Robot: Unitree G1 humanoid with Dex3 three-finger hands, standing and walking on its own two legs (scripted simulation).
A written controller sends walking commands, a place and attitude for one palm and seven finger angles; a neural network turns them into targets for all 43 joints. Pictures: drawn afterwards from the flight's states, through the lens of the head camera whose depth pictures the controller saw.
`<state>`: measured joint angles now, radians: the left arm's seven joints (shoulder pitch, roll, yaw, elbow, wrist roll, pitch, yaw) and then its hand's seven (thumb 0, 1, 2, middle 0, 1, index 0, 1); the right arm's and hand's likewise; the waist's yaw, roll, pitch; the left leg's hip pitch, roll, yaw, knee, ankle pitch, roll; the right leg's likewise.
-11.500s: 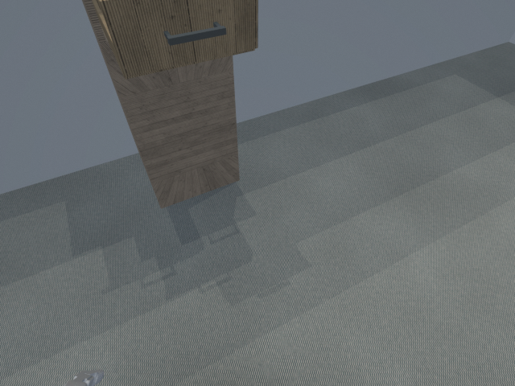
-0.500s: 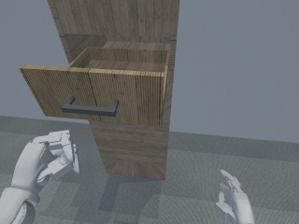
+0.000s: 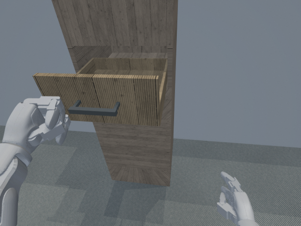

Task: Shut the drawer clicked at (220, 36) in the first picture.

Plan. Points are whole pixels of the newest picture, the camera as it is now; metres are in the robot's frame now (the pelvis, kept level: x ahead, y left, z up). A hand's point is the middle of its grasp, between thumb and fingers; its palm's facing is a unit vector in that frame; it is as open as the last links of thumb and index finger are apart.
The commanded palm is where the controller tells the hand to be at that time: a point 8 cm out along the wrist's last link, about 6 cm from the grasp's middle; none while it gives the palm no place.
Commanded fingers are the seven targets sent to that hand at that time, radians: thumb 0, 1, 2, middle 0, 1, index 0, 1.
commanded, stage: raise the hand and make a fist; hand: left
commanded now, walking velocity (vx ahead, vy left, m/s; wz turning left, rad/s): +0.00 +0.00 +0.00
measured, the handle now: (95, 107) +0.39 +0.24 +0.15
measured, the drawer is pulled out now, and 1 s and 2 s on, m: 0.26 0.26 0.26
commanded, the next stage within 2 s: bring the fist close to the handle in 0.24 s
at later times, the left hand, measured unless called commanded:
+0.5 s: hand (65, 128) +0.22 +0.21 +0.23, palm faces +0.05 -0.99 -0.11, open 3.3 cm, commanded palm +0.19 +0.26 +0.23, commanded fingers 0.00 0.90 0.90 -1.40 -1.60 -1.40 -1.60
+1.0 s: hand (82, 131) +0.27 +0.21 +0.18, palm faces +0.04 -1.00 -0.06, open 3.3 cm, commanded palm +0.24 +0.26 +0.18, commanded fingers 0.00 0.90 0.90 -1.40 -1.60 -1.40 -1.60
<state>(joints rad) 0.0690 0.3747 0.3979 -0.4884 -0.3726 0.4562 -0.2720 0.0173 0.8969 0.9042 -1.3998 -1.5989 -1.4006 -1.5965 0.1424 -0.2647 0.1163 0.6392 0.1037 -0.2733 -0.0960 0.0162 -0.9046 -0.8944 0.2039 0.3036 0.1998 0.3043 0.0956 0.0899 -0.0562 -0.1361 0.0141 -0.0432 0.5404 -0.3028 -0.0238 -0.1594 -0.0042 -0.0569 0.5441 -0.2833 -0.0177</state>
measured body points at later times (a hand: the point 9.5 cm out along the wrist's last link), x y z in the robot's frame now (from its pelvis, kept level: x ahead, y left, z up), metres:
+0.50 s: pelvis +0.00 +0.00 +0.00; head -0.06 -0.03 +0.44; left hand +0.22 +0.27 +0.23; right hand +0.22 -0.21 -0.05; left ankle +0.00 +0.14 -0.73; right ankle +0.01 -0.10 -0.73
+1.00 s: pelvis +0.01 +0.02 +0.00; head -0.03 -0.01 +0.45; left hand +0.26 +0.26 +0.18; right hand +0.20 -0.20 -0.06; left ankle +0.00 +0.14 -0.73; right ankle +0.01 -0.10 -0.73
